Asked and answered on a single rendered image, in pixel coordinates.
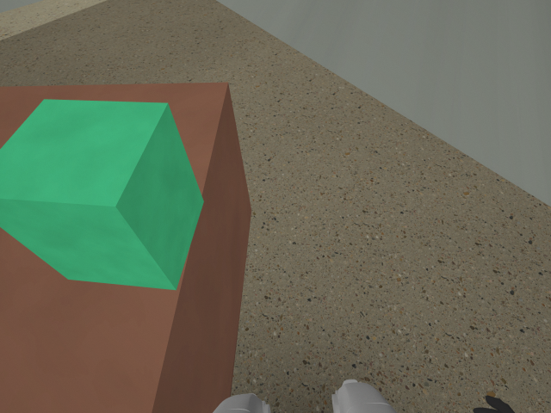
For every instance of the left robot thigh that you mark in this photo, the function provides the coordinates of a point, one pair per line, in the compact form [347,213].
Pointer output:
[243,403]

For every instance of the robot thigh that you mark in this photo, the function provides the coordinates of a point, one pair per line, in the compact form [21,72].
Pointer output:
[360,397]
[243,403]

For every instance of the pedestal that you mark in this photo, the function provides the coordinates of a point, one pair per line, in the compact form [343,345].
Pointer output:
[73,346]

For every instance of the carton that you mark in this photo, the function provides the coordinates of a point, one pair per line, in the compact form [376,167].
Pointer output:
[101,191]

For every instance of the robot right hand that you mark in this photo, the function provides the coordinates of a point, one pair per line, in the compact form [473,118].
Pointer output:
[497,404]

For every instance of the right robot thigh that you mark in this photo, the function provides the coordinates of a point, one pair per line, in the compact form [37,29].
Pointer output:
[360,397]

